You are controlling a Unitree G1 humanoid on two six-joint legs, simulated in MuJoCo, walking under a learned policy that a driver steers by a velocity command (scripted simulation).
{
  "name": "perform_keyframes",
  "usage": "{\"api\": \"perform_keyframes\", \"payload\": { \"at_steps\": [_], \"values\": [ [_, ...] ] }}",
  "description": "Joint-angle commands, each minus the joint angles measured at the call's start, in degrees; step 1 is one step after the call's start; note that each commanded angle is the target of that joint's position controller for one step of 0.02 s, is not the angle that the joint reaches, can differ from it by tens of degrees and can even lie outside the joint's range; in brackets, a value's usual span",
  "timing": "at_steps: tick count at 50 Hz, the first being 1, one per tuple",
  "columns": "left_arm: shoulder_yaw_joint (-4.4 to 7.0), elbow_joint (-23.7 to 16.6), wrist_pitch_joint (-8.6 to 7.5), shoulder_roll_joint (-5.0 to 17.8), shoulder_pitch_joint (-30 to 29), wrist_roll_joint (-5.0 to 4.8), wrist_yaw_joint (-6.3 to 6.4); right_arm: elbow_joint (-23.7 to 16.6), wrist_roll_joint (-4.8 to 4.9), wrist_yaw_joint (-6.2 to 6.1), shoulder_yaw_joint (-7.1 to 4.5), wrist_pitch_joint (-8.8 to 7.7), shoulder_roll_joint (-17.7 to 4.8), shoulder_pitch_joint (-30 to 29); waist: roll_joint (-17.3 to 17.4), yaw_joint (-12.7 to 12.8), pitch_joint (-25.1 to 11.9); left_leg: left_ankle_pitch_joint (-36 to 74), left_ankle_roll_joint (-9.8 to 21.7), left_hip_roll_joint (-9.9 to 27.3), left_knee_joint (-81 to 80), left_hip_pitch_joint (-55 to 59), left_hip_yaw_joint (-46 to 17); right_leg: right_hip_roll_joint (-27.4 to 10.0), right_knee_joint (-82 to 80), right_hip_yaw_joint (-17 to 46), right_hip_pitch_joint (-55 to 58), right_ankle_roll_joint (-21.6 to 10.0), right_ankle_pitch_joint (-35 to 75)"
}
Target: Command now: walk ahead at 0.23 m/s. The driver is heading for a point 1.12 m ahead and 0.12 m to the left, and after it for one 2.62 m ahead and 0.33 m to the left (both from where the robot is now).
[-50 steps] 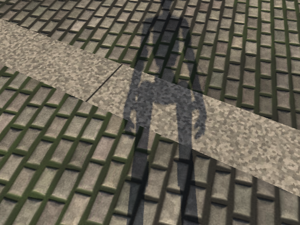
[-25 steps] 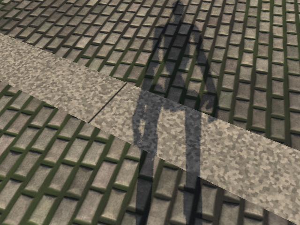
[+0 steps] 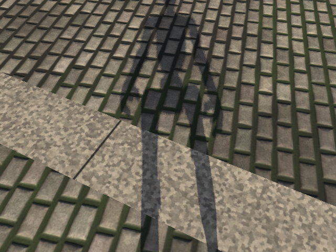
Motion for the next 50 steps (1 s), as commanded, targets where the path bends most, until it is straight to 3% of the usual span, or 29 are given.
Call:
{"api": "perform_keyframes", "payload": {
  "at_steps": [1,6,9,10,11,12,13,15,17,19,20,21,24,27,29,31,32,34,36,38,39,40,41,42,43,44,46,48,50],
  "values": [
    [0.01,-0.76,0.65,0.47,5.38,0.75,0.26,-3.5,0.11,-1.35,-0.93,-0.39,-7.57,-4.05,5.18,3.77,-2.44,35.04,8.31,13.05,-4.42,-7.37,-3.51,0.37,-12.43,-2.03,10.26,1.32,8.97],
    [0.11,-2.34,1.5,2.26,-2.02,0.35,-0.21,-1.22,1.04,-2.08,-1.19,1.26,-9.06,-0.62,6.25,0.72,-3.41,26.0,7.56,15.6,-1.13,-0.74,-6.4,2.42,-25.28,-1.43,13.46,1.27,11.5],
    [0.94,-1.38,0.96,3.92,0.3,1.17,-0.37,-0.77,2.2,-2.4,-0.99,1.97,-7.86,-2.04,5.09,2.85,-4.4,19.03,4.82,14.19,6.19,1.6,-8.1,3.95,-35.98,-2.21,19.82,-1.09,13.36],
    [1.8,-0.44,0.77,6.75,2.79,1.57,-0.03,-0.33,1.74,-2.5,-0.71,1.83,-6.79,0.63,2.18,2.54,-6.14,14.37,2.33,10.96,10.38,0.46,-7.19,1.18,-38.1,0.44,26.24,-2.36,28.56],
    [2.3,-0.22,1.03,9.84,4.71,1.77,0.27,0.28,0.25,-2.47,-0.16,1.3,-4.85,5.85,-3.24,-0.33,-10.15,0.01,0.11,6.64,15.96,-5.55,-5.1,-5.04,-33.66,5.65,36.49,-5.84,45.88],
    [1.48,0.91,1.71,6.42,5.4,1.65,0.2,2.2,0.36,-2.57,1.09,1.57,-0.13,10.61,-11.02,-1.17,-13.45,-15.56,-2.67,4.38,21.27,-10.51,-2.9,-10.56,-33.85,11.37,40.38,-12.96,44.32],
    [0.42,0.78,2.03,2.02,5.56,1.29,-0.23,2.0,0.79,-2.98,0.69,2.52,-2.61,7.76,-8.79,0.55,-12.62,-21.46,-3.91,4.58,23.46,-10.79,-3.44,-11.25,-36.9,14.9,37.15,-14.46,34.15],
    [0.16,-0.1,2.36,2.7,0.93,1.48,-0.48,1.12,1.29,-3.73,0.08,4.62,-4.13,2.81,-5.7,-0.22,-9.57,-20.44,-4.51,5.92,22.25,-10.73,-4.45,-9.55,-40.31,15.32,30.8,-12.23,16.39],
    [0.46,-1.47,2.84,4.36,-5.03,1.11,-0.23,1.89,0.57,-4.06,0.17,6.27,-3.41,2.84,-4.55,-2.44,-7.1,-11.77,-4.4,6.8,14.41,-3.19,-4.49,-6.1,-42.69,11.34,21.42,-7.93,2.01],
    [0.67,-0.91,3.28,4.3,-5.15,0.51,-0.1,2.4,-0.05,-3.9,0.12,6.92,-4.32,2.39,-3.07,-1.57,-2.93,-9.14,-3.45,7.05,9.68,-1.24,-4.11,-0.97,-43.56,5.93,16.32,-3.71,-12.36],
    [0.7,-0.5,3.34,3.65,-4.08,0.35,0.01,3.16,0.44,-3.89,-0.33,6.66,-6.03,2.26,0.47,-0.1,0.25,-13.15,-2.74,6.54,9.84,-5.53,-3.73,1.69,-42.94,2.88,17.9,-2.66,-12.29],
    [0.66,0.4,3.15,3.32,-2.97,0.48,0.12,3.4,0.76,-3.91,-0.21,6.14,-5.1,1.81,1.5,0.11,0.88,-12.91,-2.44,6.62,8.98,-6.98,-3.92,2.21,-41.03,2.41,20.24,-2.47,-8.03],
    [0.89,1.89,2.53,2.96,-0.86,0.05,0.23,4.12,0.67,-3.86,-0.3,4.58,-4.68,1.49,3.01,0.84,-2.45,-6.73,-3.19,7.26,8.43,-6.18,-4.34,2.72,-35.28,0.77,26.51,-4.07,11.06],
    [1.03,2.76,2.86,2.39,-0.51,0.03,0.01,4.7,0.97,-3.76,-0.26,4.25,-4.11,1.69,3.27,1.14,-4.25,-3.64,-3.37,7.21,9.06,-5.69,-4.21,2.94,-32.82,-0.03,29.47,-4.78,18.06],
    [1.27,4.09,3.48,2.18,0.64,-0.32,-0.04,5.71,1.3,-3.81,-0.35,4.63,-3.83,3.31,3.58,1.04,-3.37,-15.95,-2.13,6.42,8.35,-6.52,-3.69,4.68,-32.45,-1.42,28.51,-4.99,1.42],
    [1.69,4.19,3.48,2.85,0.25,-0.71,-0.06,5.06,1.91,-4.01,-0.85,4.49,-5.08,3.02,4.94,1.07,2.48,-28.22,0.82,7.98,6.73,-9.28,-6.47,5.85,-32.42,-1.65,21.98,-5.28,-18.29],
    [1.66,3.92,2.83,2.6,-0.58,-0.87,-0.18,4.83,2.24,-4.07,-0.95,3.88,-5.29,3.91,5.05,0.52,5.07,-30.88,2.26,9.53,5.48,-9.07,-8.86,6.05,-31.8,-1.44,18.35,-5.36,-20.84],
    [1.39,2.82,0.82,1.04,-3.52,-1.15,-0.91,5.45,2.69,-3.94,-1.62,2.29,-7.4,7.83,8.49,-0.98,7.28,-30.14,5.86,15.73,1.42,-2.91,-17.73,7.19,-25.59,-3.78,10.19,-4.8,-15.24],
    [1.13,1.53,-0.88,0.31,-5.9,-1.07,-1.85,5.39,2.84,-3.73,-2.52,1.07,-9.75,7.89,12.15,-0.58,8.75,-17.96,9.1,23.93,-0.15,4.09,-26.57,6.32,-20.32,-5.92,2.99,-4.86,-7.74],
    [1.29,1.88,-1.56,0.56,-4.51,-1.19,-2.49,4.7,2.81,-3.31,-2.48,0.69,-8.61,7.07,10.32,0.87,7.15,-7.14,8.14,23.83,2.8,5.79,-23.88,5.63,-22.49,-6.23,5.62,-5.63,-7.67],
    [1.65,3.25,-1.53,0.87,-0.51,-1.44,-2.64,3.81,2.83,-3.03,-2.43,0.86,-8.53,4.8,9.71,3.26,5.83,-4.83,6.39,21.5,4.71,2.1,-20.07,6.39,-26.48,-6.8,13.72,-6.23,-6.99],
    [2.59,5.7,-1.32,2.36,6.63,-1.55,-2.59,2.35,2.68,-2.81,-2.33,0.92,-8.52,1.03,8.55,7.04,3.53,1.58,3.76,17.15,9.56,-4.98,-14.56,7.26,-30.33,-5.78,26.93,-7.25,-4.77],
    [4.43,8.0,-1.35,7.68,14.77,-1.59,-2.46,0.4,2.71,-2.66,-1.73,0.48,-6.35,-1.52,-1.03,9.77,1.14,8.17,-0.64,8.56,26.25,-14.49,-5.12,0.73,-36.89,7.52,38.51,-10.89,-3.77],
    [5.34,9.54,-1.09,11.84,23.24,-1.23,-2.69,-0.75,2.47,-2.81,-1.05,-0.44,-3.56,-0.8,-14.08,12.03,-3.92,-8.65,-4.1,2.58,48.22,-27.64,-1.54,-11.8,-46.41,30.41,50.99,-17.79,-2.13],
    [3.11,9.14,-1.42,6.39,20.07,-0.22,-2.87,-1.79,2.9,-2.44,-1.56,-1.15,-5.09,-2.42,-9.47,8.87,-2.82,-22.0,-2.49,4.04,57.97,-34.19,-8.36,-15.66,-47.94,35.36,49.91,-17.46,2.88],
    [1.97,7.81,-1.56,3.66,14.99,0.03,-2.92,-2.05,3.87,-1.94,-1.91,-1.32,-5.66,-2.81,-4.51,6.3,0.0,-18.93,-0.77,6.93,61.12,-35.52,-9.62,-14.71,-47.14,28.42,46.1,-15.54,6.03],
    [0.85,6.37,-1.44,2.24,10.5,0.09,-3.27,-1.87,3.46,-1.86,-2.57,-0.89,-5.19,-2.94,0.96,3.57,1.53,-10.21,0.5,10.97,55.53,-33.63,-8.22,-10.16,-48.85,15.81,40.84,-11.95,11.29],
    [0.21,6.8,-0.81,1.31,10.83,0.28,-2.94,-1.77,2.99,-1.88,-3.28,0.18,-4.83,-2.7,-1.0,2.42,1.58,-6.74,-0.23,12.14,50.01,-29.74,-6.13,-6.34,-50.81,8.73,37.7,-9.91,13.69],
    [0.3,7.6,-0.56,2.88,13.17,0.52,-2.17,-2.57,2.66,-1.87,-3.26,1.02,-3.32,-4.95,-1.06,2.44,2.31,-4.02,-1.79,12.05,45.64,-30.64,-4.43,-5.67,-52.31,6.18,36.68,-10.19,15.94]
  ]
}}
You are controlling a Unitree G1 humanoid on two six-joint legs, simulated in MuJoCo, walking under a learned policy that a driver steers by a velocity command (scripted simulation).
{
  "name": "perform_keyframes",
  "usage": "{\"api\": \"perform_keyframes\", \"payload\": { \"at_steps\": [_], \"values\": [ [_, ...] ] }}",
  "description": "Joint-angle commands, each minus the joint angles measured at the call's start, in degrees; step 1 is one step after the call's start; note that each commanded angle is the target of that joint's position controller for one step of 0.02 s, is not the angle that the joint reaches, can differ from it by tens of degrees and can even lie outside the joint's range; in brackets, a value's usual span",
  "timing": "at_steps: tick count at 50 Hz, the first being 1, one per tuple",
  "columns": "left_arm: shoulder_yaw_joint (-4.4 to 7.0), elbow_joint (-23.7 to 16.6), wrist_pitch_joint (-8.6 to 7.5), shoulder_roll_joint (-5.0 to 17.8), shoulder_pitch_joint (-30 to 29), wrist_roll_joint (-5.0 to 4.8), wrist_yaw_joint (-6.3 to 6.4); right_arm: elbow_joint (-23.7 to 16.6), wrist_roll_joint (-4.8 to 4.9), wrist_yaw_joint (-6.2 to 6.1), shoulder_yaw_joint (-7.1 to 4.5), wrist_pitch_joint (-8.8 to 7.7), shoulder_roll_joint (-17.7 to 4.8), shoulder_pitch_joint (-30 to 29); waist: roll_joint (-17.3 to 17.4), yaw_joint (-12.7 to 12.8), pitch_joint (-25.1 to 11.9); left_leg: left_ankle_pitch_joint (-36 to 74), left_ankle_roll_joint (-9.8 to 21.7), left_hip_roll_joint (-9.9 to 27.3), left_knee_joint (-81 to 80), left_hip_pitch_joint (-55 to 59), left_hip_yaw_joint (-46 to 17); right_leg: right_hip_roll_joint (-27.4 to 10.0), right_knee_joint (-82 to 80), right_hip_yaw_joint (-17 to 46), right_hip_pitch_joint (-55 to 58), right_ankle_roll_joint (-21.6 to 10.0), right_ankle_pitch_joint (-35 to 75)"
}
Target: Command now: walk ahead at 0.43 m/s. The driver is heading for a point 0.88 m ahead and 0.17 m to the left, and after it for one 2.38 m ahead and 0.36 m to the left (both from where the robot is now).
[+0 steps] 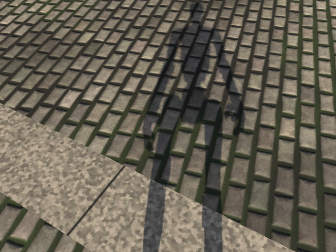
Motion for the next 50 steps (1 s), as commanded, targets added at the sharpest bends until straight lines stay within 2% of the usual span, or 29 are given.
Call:
{"api": "perform_keyframes", "payload": {
  "at_steps": [1,4,6,11,13,14,15,16,17,18,19,20,21,22,23,24,26,28,30,34,40,43,44,45,46,47,48,49,50],
  "values": [
    [0.85,-1.23,-0.12,7.65,3.24,0.32,1.05,-3.5,-0.53,-0.06,-0.67,0.58,-1.51,-2.84,-4.03,-0.38,4.74,5.39,-1.54,2.54,-7.23,-11.5,-0.27,-14.67,-10.72,11.9,3.49,-7.89,18.25],
    [1.16,-1.6,0.15,9.16,3.45,0.44,1.95,-6.54,-0.76,0.03,-0.09,0.59,-0.75,-10.98,-4.26,1.07,6.47,11.81,-2.74,1.74,-20.08,-10.95,0.31,-14.43,-12.65,9.95,1.37,-7.75,15.78],
    [1.48,-1.4,0.11,9.76,4.39,0.13,2.11,-7.52,-0.53,0.41,0.08,0.52,-1.23,-14.41,-5.03,1.82,7.03,15.18,-2.86,0.64,-25.84,-8.62,1.11,-14.32,-13.47,8.58,0.88,-7.56,13.98],
    [2.22,0.05,0.45,9.72,6.39,-0.87,2.25,-10.01,-0.14,1.81,0.3,0.0,-2.6,-19.91,-4.95,1.91,8.8,14.78,-0.46,0.15,-32.54,-8.03,0.46,-17.54,-11.59,7.42,6.96,-6.76,14.85],
    [2.71,-0.15,0.84,10.72,5.13,-0.88,2.29,-10.15,-0.12,2.29,-0.24,-0.39,-4.09,-18.18,-5.66,-0.04,6.82,11.46,1.12,-1.2,-34.36,-3.08,1.44,-18.2,-7.77,6.59,9.15,-5.7,22.75],
    [2.93,-0.42,1.07,11.45,4.2,-0.75,2.28,-9.48,-0.17,2.27,-0.96,-0.5,-5.48,-14.88,-6.7,-2.11,4.09,9.93,2.03,-3.03,-34.42,2.95,2.9,-17.78,-3.34,5.75,9.33,-5.04,32.65],
    [2.82,-0.68,1.43,11.2,3.17,-0.51,2.26,-7.17,-0.19,2.04,-2.22,-0.47,-7.41,-7.06,-6.86,-6.2,-0.55,9.14,3.3,-5.23,-34.53,13.17,4.51,-15.66,6.02,3.81,7.65,-3.84,41.46],
    [2.21,-1.52,1.63,10.0,2.37,-0.03,2.2,-3.93,-0.2,1.63,-3.67,-0.32,-10.39,4.16,-5.53,-10.81,-7.31,8.4,5.39,-3.03,-33.57,29.16,1.47,-12.54,20.23,1.82,-0.64,-1.75,38.8],
    [0.51,-2.6,0.98,4.14,8.02,0.46,1.63,-2.27,-1.7,1.21,-5.0,-0.13,-16.44,13.36,7.61,-9.5,-17.39,-0.22,13.21,12.55,-36.47,51.52,-22.86,-4.36,44.32,0.04,-21.68,2.03,13.5],
    [-0.26,-2.09,-0.71,2.16,8.94,-0.95,1.22,-1.9,-1.74,1.58,-3.9,-0.15,-14.11,13.89,14.37,-8.49,-22.84,-9.44,17.19,18.94,-49.33,55.28,-45.13,1.16,56.89,8.17,-32.04,2.25,-17.84],
    [1.18,-3.51,-1.8,7.73,3.31,-2.53,1.13,-2.56,-1.07,1.83,-2.65,-0.64,-10.1,8.13,10.08,-7.79,-13.74,-12.24,13.43,16.52,-50.79,47.93,-39.09,-2.76,61.86,10.67,-37.9,0.69,-15.57],
    [1.53,-5.17,-2.2,9.52,-1.44,-2.92,1.35,-4.05,-0.96,1.88,-1.72,-0.85,-7.27,2.3,6.07,-6.1,-7.56,-8.85,11.01,14.7,-51.54,38.61,-30.06,-6.15,60.54,8.75,-38.27,-0.43,-10.08],
    [1.93,-5.45,-1.93,9.62,-3.35,-2.17,1.94,-4.77,-1.46,2.17,-1.02,-1.08,-5.48,-2.33,1.76,-3.77,-3.75,-2.61,9.63,12.51,-53.22,29.13,-22.92,-9.02,56.81,7.5,-34.84,-0.5,-4.83],
    [2.53,-5.23,-1.06,9.16,-2.9,-1.29,2.48,-4.8,-2.08,2.46,-0.44,-1.36,-3.71,-4.43,1.87,-1.54,-1.86,1.2,8.16,9.75,-54.88,22.91,-17.63,-11.0,53.31,7.64,-30.94,-0.78,-1.74],
    [2.41,-4.89,-0.17,7.43,-0.65,-1.17,2.53,-4.27,-2.42,2.58,-0.36,-1.37,-3.62,-4.53,3.99,-0.06,-1.79,2.35,8.38,8.93,-56.28,19.36,-15.14,-11.86,51.51,7.82,-27.58,-0.67,-0.49],
    [2.35,-4.54,0.48,6.29,0.33,-1.13,2.59,-3.65,-2.29,2.51,-0.35,-1.41,-3.62,-3.45,3.8,0.33,-1.09,3.84,8.89,8.12,-57.43,17.52,-13.2,-12.23,49.96,7.44,-26.53,-0.43,-0.28],
    [2.73,-5.61,1.2,6.76,-2.33,-1.01,2.81,-2.58,-2.31,1.81,-0.54,-1.49,-5.24,-0.96,2.92,0.52,1.01,6.09,9.51,7.41,-59.38,16.18,-10.32,-12.61,46.12,6.73,-29.05,0.47,2.83],
    [3.08,-7.45,1.36,7.52,-7.68,-0.46,2.91,-1.9,-2.25,0.9,-0.73,-1.4,-6.73,1.8,1.64,-0.63,2.69,8.75,9.71,7.92,-60.21,18.52,-9.56,-12.95,39.85,6.76,-34.78,1.69,8.29],
    [3.16,-8.69,1.17,7.21,-11.54,-0.2,2.63,-1.37,-2.13,0.2,-0.64,-0.99,-6.94,4.43,1.55,-1.65,3.05,10.66,9.11,7.69,-60.34,21.28,-8.36,-12.56,33.73,6.47,-37.82,2.44,13.89],
    [2.67,-10.66,0.66,6.1,-18.82,-0.47,1.73,-0.63,-1.58,-0.4,-0.44,-0.58,-7.18,8.27,1.95,-3.86,4.02,12.41,7.44,6.36,-60.51,24.37,-4.83,-10.43,22.21,4.38,-36.75,2.64,21.54],
    [1.51,-14.3,-0.23,5.55,-28.15,-1.16,-0.33,1.7,-1.22,-0.66,-0.87,0.93,-7.83,13.95,1.9,-6.61,6.74,16.23,7.48,9.42,-56.3,35.1,-3.87,-8.34,12.89,2.83,-38.7,1.82,16.67],
    [1.82,-14.81,-0.79,7.24,-26.3,-1.38,-1.18,1.7,-0.98,-0.9,-1.49,1.59,-9.0,12.74,3.73,-4.11,5.01,27.53,6.27,10.86,-51.27,37.62,-3.68,-6.33,10.11,1.53,-32.27,-0.35,10.58],
    [2.53,-13.92,-0.92,8.81,-22.42,-1.27,-1.13,1.33,-0.95,-0.91,-1.7,1.75,-9.69,11.49,4.88,-1.75,2.22,38.14,5.6,10.3,-47.05,37.39,-2.91,-4.25,9.83,-0.08,-25.4,-1.39,9.26],
    [3.8,-11.37,-0.96,11.03,-13.96,-1.11,-0.88,0.92,-0.94,-0.85,-1.51,2.01,-9.27,10.0,4.8,2.75,-2.69,46.39,4.29,7.84,-37.74,35.27,-0.79,-2.17,8.72,-1.61,-13.75,-3.04,10.39],
    [5.17,-8.33,-0.9,14.6,-2.54,-0.63,-0.37,-0.25,-1.43,-0.74,-0.77,1.93,-7.77,9.16,2.95,7.16,-10.54,39.77,2.38,5.0,-23.26,24.93,1.15,-7.1,11.22,3.82,4.71,-6.1,12.05],
    [6.65,-6.55,-0.53,20.51,5.94,0.36,-0.04,-1.08,-1.75,0.0,1.22,0.77,-1.18,15.48,-10.47,5.77,-20.5,12.83,-2.14,-4.71,0.96,0.16,3.34,-22.97,9.04,30.15,29.48,-15.45,4.32],
    [5.12,-6.25,-0.3,16.44,6.03,0.07,-0.05,-0.17,-0.91,0.38,1.21,-0.92,-1.96,14.73,-13.52,5.86,-24.45,-17.44,-1.71,-7.84,10.7,-8.11,-5.63,-26.58,-0.09,45.54,31.77,-17.03,0.92],
    [4.03,-7.05,-0.35,12.91,0.72,-0.36,0.08,-1.72,0.98,0.53,-0.19,-1.8,-6.9,9.29,-10.77,5.4,-15.41,-15.37,-0.33,-4.07,14.46,-13.31,-7.32,-24.7,-0.7,36.31,24.44,-13.24,-0.26],
    [3.24,-8.52,-0.39,10.56,-4.9,-0.3,0.21,-2.77,1.54,0.23,-0.36,-1.92,-7.68,5.39,-6.67,3.71,-9.22,-9.93,0.23,-0.72,12.47,-12.67,-5.46,-22.77,-2.14,27.08,14.6,-10.88,3.14]
  ]
}}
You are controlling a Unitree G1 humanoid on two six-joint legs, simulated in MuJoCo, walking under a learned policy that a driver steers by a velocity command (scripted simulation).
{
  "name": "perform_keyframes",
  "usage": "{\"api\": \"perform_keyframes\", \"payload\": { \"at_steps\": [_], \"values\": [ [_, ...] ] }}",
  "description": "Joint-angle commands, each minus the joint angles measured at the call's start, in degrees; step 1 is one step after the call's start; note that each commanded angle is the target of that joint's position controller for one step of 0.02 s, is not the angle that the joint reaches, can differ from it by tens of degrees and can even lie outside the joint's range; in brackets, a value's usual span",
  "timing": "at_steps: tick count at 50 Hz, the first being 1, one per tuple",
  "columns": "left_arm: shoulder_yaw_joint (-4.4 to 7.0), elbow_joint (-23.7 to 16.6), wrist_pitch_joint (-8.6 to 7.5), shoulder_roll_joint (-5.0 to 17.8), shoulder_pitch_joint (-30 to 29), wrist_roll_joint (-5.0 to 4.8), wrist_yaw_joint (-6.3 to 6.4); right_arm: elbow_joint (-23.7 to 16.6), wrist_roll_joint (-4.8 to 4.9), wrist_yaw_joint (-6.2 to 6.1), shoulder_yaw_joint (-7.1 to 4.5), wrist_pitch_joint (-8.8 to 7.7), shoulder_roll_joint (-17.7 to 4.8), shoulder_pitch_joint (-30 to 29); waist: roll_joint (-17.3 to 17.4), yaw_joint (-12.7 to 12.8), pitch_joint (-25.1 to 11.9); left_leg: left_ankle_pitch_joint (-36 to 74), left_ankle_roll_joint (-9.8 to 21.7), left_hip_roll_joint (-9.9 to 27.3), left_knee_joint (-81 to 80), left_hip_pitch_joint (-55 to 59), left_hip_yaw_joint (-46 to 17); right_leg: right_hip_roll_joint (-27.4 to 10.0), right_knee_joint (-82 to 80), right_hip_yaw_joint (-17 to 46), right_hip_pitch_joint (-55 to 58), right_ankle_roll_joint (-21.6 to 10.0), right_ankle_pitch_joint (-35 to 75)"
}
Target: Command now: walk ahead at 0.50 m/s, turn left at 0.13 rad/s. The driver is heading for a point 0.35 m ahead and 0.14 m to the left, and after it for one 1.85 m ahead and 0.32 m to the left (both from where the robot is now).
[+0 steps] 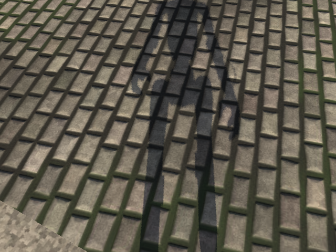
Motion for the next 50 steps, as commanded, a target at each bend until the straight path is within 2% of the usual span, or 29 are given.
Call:
{"api": "perform_keyframes", "payload": {
  "at_steps": [1,3,5,8,10,15,18,20,21,22,23,24,25,26,27,28,29,31,34,37,39,42,44,45,46,47,48,49,50],
  "values": [
    [1.11,0.31,-0.12,5.67,8.5,0.34,0.34,-5.35,1.0,-0.43,-1.6,-2.0,-6.9,-4.74,-3.18,4.86,-7.42,6.06,1.62,5.82,11.84,-26.9,-2.43,-17.74,-17.6,21.86,26.23,-10.05,0.48],
    [0.55,1.08,-0.74,3.58,6.37,1.23,-0.04,-4.54,0.4,-0.85,-2.02,0.13,-4.29,-1.95,-5.67,1.49,-4.47,10.51,1.78,8.18,6.89,-20.08,-3.29,-14.61,-21.49,14.29,17.0,-7.93,1.94],
    [0.94,2.36,-1.08,4.96,7.73,1.42,0.3,-4.42,0.5,-1.0,-2.02,1.45,-2.37,-1.06,-5.58,0.49,-2.49,12.86,1.38,8.23,5.11,-20.26,-3.45,-14.12,-23.81,9.66,13.85,-8.34,5.29],
    [1.4,3.35,-1.17,6.61,9.52,1.72,1.46,-6.53,-0.05,-1.03,-2.61,1.91,-3.27,-6.06,-4.09,1.0,-0.32,20.77,0.5,7.67,-1.63,-26.74,-5.28,-14.14,-25.03,5.08,15.72,-8.08,9.66],
    [1.35,3.51,-1.04,6.81,10.09,1.7,2.09,-7.62,-0.36,-0.49,-2.71,1.61,-3.1,-8.72,-3.93,1.39,0.01,26.97,0.26,6.89,-8.09,-27.72,-4.85,-13.52,-25.27,1.82,17.28,-7.1,11.46],
    [1.35,3.82,0.27,8.39,11.74,0.97,3.85,-12.51,-1.62,1.43,-1.48,1.31,-0.85,-18.97,-3.02,4.04,2.5,33.72,0.08,4.54,-23.16,-22.99,3.53,-12.8,-21.33,-6.38,19.22,-4.88,26.64],
    [1.99,3.93,2.09,10.41,12.35,-0.09,4.57,-14.99,-1.47,2.6,-1.85,1.81,-2.21,-18.89,-4.71,3.29,0.43,26.8,1.3,2.62,-26.11,-21.74,5.61,-15.1,-14.32,-7.04,26.14,-4.12,36.33],
    [2.65,2.77,3.1,11.8,10.16,-0.84,5.15,-15.08,-1.47,3.21,-3.02,1.89,-5.09,-13.58,-6.4,0.11,-3.02,20.52,3.15,-0.6,-27.2,-15.41,7.78,-15.32,-5.18,-7.16,28.16,-2.68,46.79],
    [2.73,1.99,3.57,11.96,8.76,-1.0,5.25,-13.88,-1.31,3.28,-4.21,1.69,-7.54,-7.45,-5.5,-3.08,-6.19,22.53,4.57,-2.65,-31.4,-8.23,8.25,-13.72,3.7,-7.61,27.64,-1.21,46.25],
    [2.63,1.4,3.55,11.77,9.49,-0.76,5.01,-13.05,-1.46,2.4,-5.66,1.53,-11.16,-2.29,-1.52,-5.62,-9.65,35.18,6.72,-1.95,-36.94,2.54,4.42,-10.09,17.13,-8.34,22.05,2.0,35.34],
    [0.72,-0.54,2.93,5.29,13.22,2.52,4.26,-13.39,-1.85,0.95,-6.45,1.87,-16.67,-1.86,12.15,-0.82,-15.58,64.95,12.09,11.05,-29.92,19.39,-12.13,-3.56,35.87,-7.45,4.61,5.27,-12.69],
    [-0.25,-1.88,1.73,4.33,17.94,1.71,3.21,-16.12,-2.74,1.17,-6.1,1.71,-17.72,-3.05,14.78,1.09,-27.44,66.21,25.87,23.05,-34.23,32.66,-37.5,5.36,52.96,3.74,-9.56,7.14,-35.44],
    [0.8,-2.13,1.02,8.54,13.01,-0.1,2.48,-17.53,-2.58,1.33,-5.28,2.15,-14.22,-3.54,5.16,-2.09,-27.85,58.4,22.93,19.88,-37.11,29.38,-32.19,1.7,54.45,10.52,-11.78,5.71,-30.72],
    [0.86,-3.7,1.16,8.76,8.48,-0.97,2.63,-18.5,-1.71,1.12,-4.57,2.22,-11.33,-7.86,1.91,-1.39,-20.71,50.11,19.36,16.78,-38.34,22.54,-24.94,-0.25,50.81,9.5,-14.15,4.86,-24.87],
    [1.02,-2.63,1.96,8.37,7.87,-0.35,3.46,-18.97,-0.87,0.83,-3.9,2.47,-9.18,-11.44,-3.28,0.59,-14.53,44.86,16.15,14.17,-40.05,13.61,-19.43,-2.97,45.89,8.55,-13.3,5.26,-21.12],
    [1.54,-2.82,3.05,9.43,7.76,0.29,4.18,-19.29,-0.96,0.49,-3.43,2.7,-7.76,-12.84,-1.95,1.74,-12.08,41.63,15.13,13.12,-41.43,6.55,-17.61,-4.36,42.05,8.55,-10.17,5.34,-19.02],
    [1.85,-2.95,4.12,9.62,8.33,0.48,4.36,-19.35,-1.75,0.41,-3.23,2.88,-7.48,-13.14,-0.05,2.82,-11.11,39.62,14.51,11.91,-42.78,1.55,-16.53,-4.77,39.92,8.32,-6.24,5.27,-17.96],
    [1.69,-2.82,5.05,7.93,9.93,0.63,4.84,-19.26,-2.72,0.28,-3.41,2.67,-8.57,-12.83,2.48,3.57,-10.89,41.87,14.4,10.37,-43.68,-2.53,-13.69,-4.09,35.76,7.25,-3.19,5.58,-16.32],
    [1.52,-3.12,5.53,7.24,8.79,0.74,5.46,-19.17,-2.56,-0.69,-3.41,2.96,-9.25,-12.23,3.74,3.01,-11.98,38.91,13.65,9.99,-43.85,-1.81,-12.38,-4.11,29.07,7.38,-3.74,6.55,-13.26],
    [1.45,-3.52,6.13,7.23,6.55,0.54,5.61,-19.55,-2.6,-1.35,-2.91,3.83,-8.61,-13.5,5.13,2.16,-10.95,23.0,11.86,8.79,-45.61,-3.25,-12.41,-4.55,22.46,7.54,-2.3,7.02,-9.69],
    [1.33,-3.78,6.16,7.07,5.27,0.4,5.48,-19.45,-2.84,-1.47,-2.54,4.1,-8.15,-13.92,6.3,1.52,-9.22,15.01,11.22,8.35,-46.72,-4.78,-12.92,-4.42,17.52,7.27,-0.05,7.04,-9.09],
    [1.18,-3.52,5.55,6.99,5.21,0.21,4.96,-18.71,-3.0,-1.28,-1.98,4.35,-7.35,-13.13,6.87,0.88,-7.94,11.88,10.78,8.55,-45.84,-4.11,-14.14,-3.43,10.06,6.25,3.93,6.63,-10.5],
    [0.96,-2.49,4.94,6.1,7.41,0.27,4.26,-18.28,-2.49,-1.2,-1.26,4.66,-6.14,-13.4,5.89,2.58,-7.48,11.77,9.0,7.7,-43.19,-4.02,-14.03,-2.13,-0.75,4.58,9.68,5.23,-6.04],
    [0.86,-1.97,4.68,6.2,8.46,0.78,3.83,-17.64,-2.19,-1.2,-0.91,4.68,-5.43,-11.91,4.86,3.14,-7.15,11.69,6.89,6.37,-41.92,-4.81,-13.51,-2.24,-6.86,4.77,13.63,4.05,-1.15],
    [1.07,-1.9,4.44,8.43,9.52,1.72,3.61,-17.19,-2.51,-1.17,-0.54,4.33,-4.54,-10.06,1.99,2.55,-7.44,11.23,4.16,4.42,-38.96,-6.99,-11.81,-6.86,-8.2,9.14,17.64,2.29,3.9],
    [1.83,-2.23,4.55,12.68,8.6,1.98,3.67,-17.04,-3.01,-0.86,-0.75,3.8,-4.17,-6.73,-6.85,-1.18,-7.28,7.25,1.82,-1.16,-33.8,-9.9,-6.12,-12.54,-7.25,13.9,18.91,-0.79,11.32],
    [1.53,-1.56,4.61,10.25,6.82,1.75,3.4,-17.79,-2.89,-0.78,-0.86,3.62,-3.86,-9.01,-12.87,-1.25,-6.06,8.54,0.19,-2.84,-33.39,-6.11,-1.62,-13.67,-9.96,16.55,11.5,-3.6,2.03],
    [0.74,-2.26,4.27,7.19,4.73,1.69,3.15,-17.97,-3.05,-0.74,-1.09,3.71,-5.13,-11.84,-11.15,-0.52,-4.95,11.81,-0.14,-1.99,-33.44,-2.63,-2.17,-11.45,-11.25,15.47,8.37,-2.41,-4.46],
    [0.68,-2.03,3.97,7.05,4.82,1.7,3.1,-18.26,-2.88,-0.82,-1.29,4.14,-5.13,-13.68,-10.48,0.29,-4.51,14.55,0.15,-1.74,-33.4,-0.69,-2.18,-9.56,-10.89,13.62,7.07,-0.55,-7.23]
  ]
}}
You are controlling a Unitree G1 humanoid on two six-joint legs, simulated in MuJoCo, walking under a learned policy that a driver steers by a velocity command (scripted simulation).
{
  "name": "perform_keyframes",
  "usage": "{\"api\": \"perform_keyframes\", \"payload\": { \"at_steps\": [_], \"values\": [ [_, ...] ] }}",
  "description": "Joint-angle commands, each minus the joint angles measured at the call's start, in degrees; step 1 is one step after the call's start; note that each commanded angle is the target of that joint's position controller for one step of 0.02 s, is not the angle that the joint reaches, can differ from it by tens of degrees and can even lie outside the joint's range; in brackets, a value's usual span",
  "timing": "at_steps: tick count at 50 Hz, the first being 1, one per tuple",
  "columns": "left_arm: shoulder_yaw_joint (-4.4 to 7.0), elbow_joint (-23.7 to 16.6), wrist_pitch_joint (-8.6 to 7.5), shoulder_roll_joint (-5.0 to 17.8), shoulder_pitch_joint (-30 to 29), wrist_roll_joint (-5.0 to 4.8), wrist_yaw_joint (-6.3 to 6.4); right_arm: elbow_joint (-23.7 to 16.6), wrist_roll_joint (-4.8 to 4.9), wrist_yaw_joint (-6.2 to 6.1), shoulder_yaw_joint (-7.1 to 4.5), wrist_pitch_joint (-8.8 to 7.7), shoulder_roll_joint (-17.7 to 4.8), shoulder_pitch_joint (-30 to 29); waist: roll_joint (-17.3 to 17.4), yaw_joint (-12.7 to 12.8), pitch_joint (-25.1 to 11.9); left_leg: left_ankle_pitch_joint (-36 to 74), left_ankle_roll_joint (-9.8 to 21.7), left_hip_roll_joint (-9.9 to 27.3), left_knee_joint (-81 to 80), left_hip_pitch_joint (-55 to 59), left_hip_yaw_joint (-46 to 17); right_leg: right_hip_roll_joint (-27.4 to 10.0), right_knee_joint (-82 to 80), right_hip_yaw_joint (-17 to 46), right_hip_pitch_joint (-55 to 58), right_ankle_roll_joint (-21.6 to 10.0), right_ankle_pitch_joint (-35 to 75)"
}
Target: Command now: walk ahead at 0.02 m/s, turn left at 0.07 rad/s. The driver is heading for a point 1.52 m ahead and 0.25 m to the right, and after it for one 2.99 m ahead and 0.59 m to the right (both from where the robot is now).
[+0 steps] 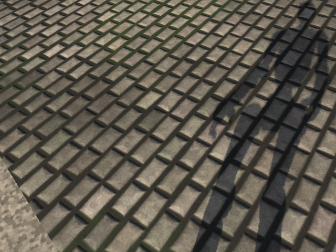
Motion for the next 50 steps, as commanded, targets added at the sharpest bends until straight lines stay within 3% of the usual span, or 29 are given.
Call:
{"api": "perform_keyframes", "payload": {
  "at_steps": [1,8,9,11,13,16,18,20,21,22,23,24,25,26,28,31,34,37,39,41,42,43,44,45,46,47,48,49,50],
  "values": [
    [1.16,-3.46,-1.64,7.24,-3.38,0.11,-0.34,-3.27,0.09,-0.21,-2.04,0.14,-6.37,-1.23,-9.85,-1.25,-1.42,0.42,0.59,3.47,-0.94,6.02,-2.11,-5.9,-10.22,6.45,-2.82,-4.54,0.32],
    [0.94,-1.63,-1.63,6.49,0.34,-0.7,0.63,-1.39,0.51,-0.13,-2.13,-0.16,-5.14,0.05,-2.18,0.62,-1.85,7.6,1.79,5.04,-1.89,5.83,-4.35,-2.34,-4.66,2.23,1.6,-3.32,6.15],
    [0.81,-0.83,-1.45,5.82,1.64,-0.66,0.54,-0.35,0.54,-0.14,-1.99,-0.15,-4.41,1.28,-1.73,0.85,-3.17,2.06,1.84,4.46,-2.09,6.38,-3.79,-1.88,-5.17,1.8,2.21,-3.5,0.75],
    [1.12,-0.51,-1.16,6.79,1.92,-1.4,0.44,0.45,1.4,-0.29,-2.46,-0.1,-5.47,2.18,-2.31,0.67,0.15,-17.21,2.63,2.73,-1.23,3.08,-2.47,-1.36,-5.79,2.49,-0.26,-5.55,-14.55],
    [1.02,-1.01,-1.96,6.89,2.5,-2.15,0.45,0.3,2.19,-0.32,-2.5,-1.36,-5.72,2.19,-2.62,0.92,5.08,-25.5,3.66,3.23,-0.88,-2.55,-2.99,-3.28,-7.66,6.24,-1.52,-8.42,-22.8],
    [1.81,-0.29,-3.97,9.39,5.44,-2.59,0.15,-0.4,2.55,0.43,-2.23,-4.53,-4.23,0.41,-7.67,1.42,6.35,-16.75,3.5,2.93,5.92,-8.48,0.27,-10.34,-12.04,17.1,4.46,-13.09,-21.47],
    [2.24,-0.29,-4.33,10.33,5.0,-2.74,-0.33,-0.44,2.67,0.99,-2.27,-5.78,-4.15,0.52,-10.61,0.25,6.21,-10.24,3.52,3.43,8.34,-8.46,3.11,-15.37,-13.3,22.88,6.55,-15.21,-12.27],
    [1.93,-1.7,-4.12,9.08,1.34,-2.85,-0.92,2.1,2.7,1.2,-2.8,-6.05,-4.88,6.54,-8.85,-3.0,3.73,-7.81,4.84,3.76,2.74,3.35,2.0,-11.64,-8.75,16.4,1.44,-12.28,-1.75],
    [1.4,-3.78,-4.38,7.54,-3.03,-2.84,-1.06,4.19,2.9,1.19,-3.86,-6.19,-7.79,12.46,-2.86,-5.46,2.77,-5.5,7.01,6.62,-3.02,12.45,-5.22,-4.58,0.76,7.31,-5.1,-8.37,6.01],
    [1.01,-5.73,-5.44,5.63,-5.35,-2.47,-0.94,6.45,2.9,1.31,-5.74,-6.05,-13.49,20.17,10.41,-7.63,0.35,-0.79,11.89,14.81,-9.95,25.88,-22.79,3.44,20.48,-2.61,-17.51,-3.5,8.62],
    [1.12,-6.11,-6.28,6.1,-4.99,-2.16,-0.9,6.47,1.97,1.78,-5.14,-6.12,-12.63,23.04,14.29,-8.13,-0.9,8.2,16.47,23.23,-14.4,33.09,-36.71,4.91,33.48,1.19,-29.76,-2.81,-13.26],
    [1.55,-5.94,-6.51,7.51,-4.3,-3.13,-1.42,5.73,1.33,1.86,-3.84,-6.11,-9.29,19.82,6.67,-5.32,1.03,10.13,15.74,24.32,-12.35,32.71,-33.54,1.58,39.56,4.1,-34.5,-4.57,-14.79],
    [1.26,-5.54,-6.34,6.62,-3.94,-3.64,-1.87,4.64,1.23,1.87,-3.22,-5.97,-7.59,17.32,2.52,-3.98,1.16,11.45,14.28,23.03,-12.39,31.86,-27.84,-0.48,41.09,3.88,-35.85,-5.85,-10.85],
    [1.11,-5.73,-6.16,5.84,-4.61,-3.41,-2.16,4.39,1.52,1.85,-2.73,-5.71,-7.03,15.81,0.04,-3.13,2.49,13.39,12.93,21.97,-13.58,30.05,-23.1,-2.55,39.09,2.9,-36.88,-6.27,-6.6],
    [1.18,-6.02,-5.58,4.97,-5.71,-2.49,-2.68,4.65,1.66,1.54,-1.75,-4.84,-5.17,15.12,1.85,-2.39,2.89,16.69,10.07,18.44,-16.52,26.09,-15.42,-4.83,33.1,0.98,-33.21,-5.59,-0.32],
    [0.38,-8.03,-5.13,3.07,-10.28,-1.68,-3.28,5.2,1.59,0.27,-1.82,-4.05,-6.79,16.22,1.75,-3.0,4.15,19.25,9.47,15.4,-19.93,21.09,-8.44,-3.8,21.98,-2.25,-29.75,-2.98,7.68],
    [-0.59,-10.6,-5.18,1.73,-16.97,-1.97,-3.51,5.64,1.52,-0.57,-2.08,-4.11,-8.95,17.19,2.88,-4.45,5.5,14.63,8.42,13.29,-22.79,14.28,-4.08,-0.66,6.48,-4.65,-20.16,-1.96,17.33],
    [-0.22,-12.26,-4.96,4.2,-19.25,-2.7,-3.76,6.89,2.38,-0.5,-2.39,-4.58,-9.71,18.47,4.45,-4.0,6.91,13.02,8.09,16.3,-23.78,16.31,-4.52,-0.07,0.78,-2.98,-16.81,-3.29,20.04],
    [0.37,-12.62,-5.11,6.03,-18.41,-2.58,-4.01,7.18,2.46,-0.46,-2.64,-4.41,-9.84,17.61,4.29,-2.31,6.07,19.82,6.8,18.01,-20.77,21.03,-3.97,0.19,-1.31,-2.23,-15.57,-5.18,18.27],
    [1.63,-11.34,-5.07,8.53,-12.31,-2.32,-3.82,6.93,1.94,-0.44,-3.11,-3.8,-11.04,16.36,5.57,1.46,0.59,39.05,5.24,17.55,-11.53,24.14,-2.26,2.84,-0.88,-4.16,-6.73,-7.38,14.32],
    [2.79,-8.83,-4.81,10.38,-3.74,-2.38,-3.43,6.71,1.58,-0.46,-2.87,-3.27,-10.44,15.94,5.2,5.62,-4.6,45.06,3.95,15.25,-1.18,22.04,-0.43,4.15,-1.15,-5.26,4.27,-9.02,13.73],
    [3.66,-6.55,-4.58,13.1,6.83,-1.89,-2.91,5.55,0.87,-0.5,-2.16,-3.05,-9.11,15.77,2.02,9.56,-11.94,33.31,2.37,12.92,14.7,10.51,0.66,-3.43,1.07,2.96,21.83,-12.1,12.58],
    [4.64,-4.98,-4.52,18.2,12.52,-0.86,-3.11,5.0,1.08,0.12,0.1,-4.13,-0.79,24.23,-14.71,5.64,-22.02,-4.57,-1.59,2.3,38.77,-11.49,1.52,-19.02,-4.5,31.78,42.27,-21.88,-0.69],
    [3.28,-4.58,-4.34,12.99,12.33,-1.52,-3.37,6.28,2.43,0.59,-0.6,-5.51,-4.67,22.52,-15.15,6.94,-23.41,-20.28,-0.82,1.95,47.2,-18.58,-5.23,-20.39,-15.12,45.38,41.06,-22.33,-11.47],
    [2.46,-5.3,-4.45,10.66,6.3,-2.0,-3.29,3.99,3.92,0.79,-1.92,-6.23,-9.28,15.7,-11.48,6.03,-11.13,-16.84,0.05,5.5,49.5,-24.22,-3.93,-18.55,-16.41,36.53,31.45,-18.81,-13.72],
    [1.9,-6.37,-4.53,9.15,1.54,-1.7,-3.24,2.73,3.91,0.52,-1.9,-6.51,-9.73,11.21,-6.06,4.26,-5.82,-11.32,0.67,8.68,47.04,-22.5,-2.3,-16.39,-17.68,28.56,21.35,-16.97,-9.25],
    [1.46,-6.64,-4.76,7.85,-1.77,-0.97,-3.49,2.42,2.94,0.14,-2.15,-6.22,-9.21,9.44,-3.64,2.07,-2.07,-7.87,0.57,10.75,43.16,-19.57,-1.4,-14.15,-19.35,22.7,12.41,-15.95,-3.06],
    [1.06,-6.72,-5.18,6.72,-3.53,-0.18,-3.66,2.75,2.24,-0.2,-2.44,-5.42,-8.49,10.77,-4.97,-0.36,-1.23,-5.59,0.72,12.63,40.39,-15.38,-2.05,-11.99,-20.99,18.47,6.75,-15.15,0.36],
    [1.06,-6.44,-5.4,6.49,-4.22,-0.22,-3.85,3.24,2.09,-0.34,-2.28,-4.61,-7.08,12.32,-6.29,-1.57,-1.02,-4.85,0.49,13.19,38.65,-12.62,-2.0,-11.0,-22.56,16.14,3.34,-15.34,1.72]
  ]
}}
Velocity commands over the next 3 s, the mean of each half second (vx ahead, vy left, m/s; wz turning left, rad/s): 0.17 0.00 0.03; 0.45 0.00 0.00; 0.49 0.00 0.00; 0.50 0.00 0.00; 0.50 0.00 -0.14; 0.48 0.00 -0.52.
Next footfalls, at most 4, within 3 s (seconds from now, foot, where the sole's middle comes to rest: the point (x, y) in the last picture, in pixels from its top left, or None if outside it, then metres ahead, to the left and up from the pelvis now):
0.86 right None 0.45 -0.14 -0.77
1.42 left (159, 198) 0.74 0.10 -0.77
1.94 right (210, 142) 1.04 -0.15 -0.77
2.48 left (164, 100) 1.35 0.09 -0.77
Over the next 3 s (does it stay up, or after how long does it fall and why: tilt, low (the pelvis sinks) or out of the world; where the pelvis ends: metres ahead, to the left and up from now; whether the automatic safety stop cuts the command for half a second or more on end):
stays up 1.43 -0.10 -0.02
